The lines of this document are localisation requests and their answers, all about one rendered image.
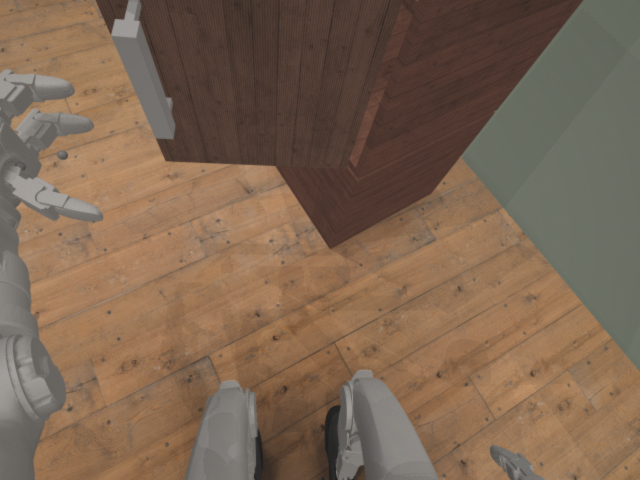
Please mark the robot right shin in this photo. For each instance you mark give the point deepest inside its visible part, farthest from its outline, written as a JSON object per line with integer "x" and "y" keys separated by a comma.
{"x": 350, "y": 455}

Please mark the handle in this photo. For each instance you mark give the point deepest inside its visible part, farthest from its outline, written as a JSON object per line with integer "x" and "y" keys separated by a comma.
{"x": 131, "y": 44}

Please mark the robot left upper arm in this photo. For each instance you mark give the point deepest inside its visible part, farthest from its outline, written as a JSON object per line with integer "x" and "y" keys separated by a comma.
{"x": 31, "y": 389}

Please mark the right robot hand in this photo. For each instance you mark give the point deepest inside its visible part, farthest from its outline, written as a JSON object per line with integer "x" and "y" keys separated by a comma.
{"x": 516, "y": 465}

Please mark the left robot hand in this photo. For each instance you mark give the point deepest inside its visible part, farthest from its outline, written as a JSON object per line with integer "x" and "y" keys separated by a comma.
{"x": 35, "y": 133}

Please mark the left robot forearm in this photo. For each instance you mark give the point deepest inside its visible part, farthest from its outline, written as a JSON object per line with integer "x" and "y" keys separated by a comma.
{"x": 15, "y": 296}

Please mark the robot left thigh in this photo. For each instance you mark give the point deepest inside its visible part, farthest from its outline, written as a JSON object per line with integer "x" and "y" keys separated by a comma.
{"x": 220, "y": 448}

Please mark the cupboard door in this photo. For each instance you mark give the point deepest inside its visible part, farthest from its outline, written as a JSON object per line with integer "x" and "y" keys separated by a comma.
{"x": 264, "y": 82}

